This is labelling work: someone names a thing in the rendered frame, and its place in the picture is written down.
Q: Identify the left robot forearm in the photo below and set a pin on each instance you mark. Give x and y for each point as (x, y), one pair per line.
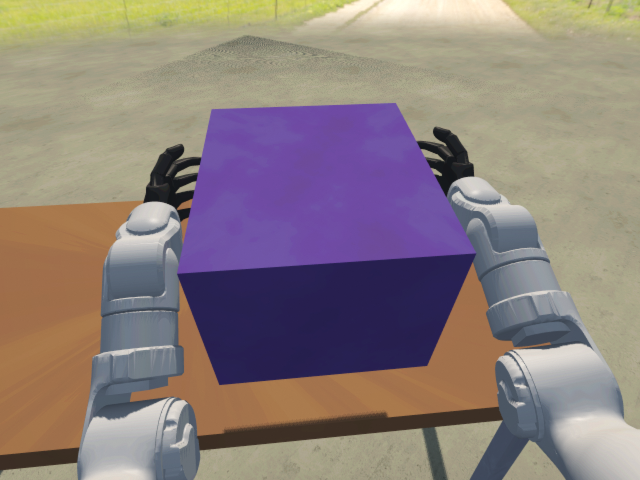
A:
(139, 346)

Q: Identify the carton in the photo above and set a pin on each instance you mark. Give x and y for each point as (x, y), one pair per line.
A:
(319, 242)

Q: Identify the right robot forearm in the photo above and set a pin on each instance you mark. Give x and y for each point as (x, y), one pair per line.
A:
(526, 304)

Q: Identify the table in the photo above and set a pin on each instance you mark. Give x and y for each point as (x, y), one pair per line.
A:
(51, 267)

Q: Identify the right robot upper arm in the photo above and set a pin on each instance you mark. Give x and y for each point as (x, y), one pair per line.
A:
(562, 397)

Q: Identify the robot left hand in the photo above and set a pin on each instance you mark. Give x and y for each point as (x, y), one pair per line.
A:
(163, 183)

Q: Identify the left robot upper arm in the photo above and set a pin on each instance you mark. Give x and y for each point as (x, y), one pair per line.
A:
(152, 439)

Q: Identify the robot right hand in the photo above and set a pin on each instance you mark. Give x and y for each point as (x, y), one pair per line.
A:
(456, 164)

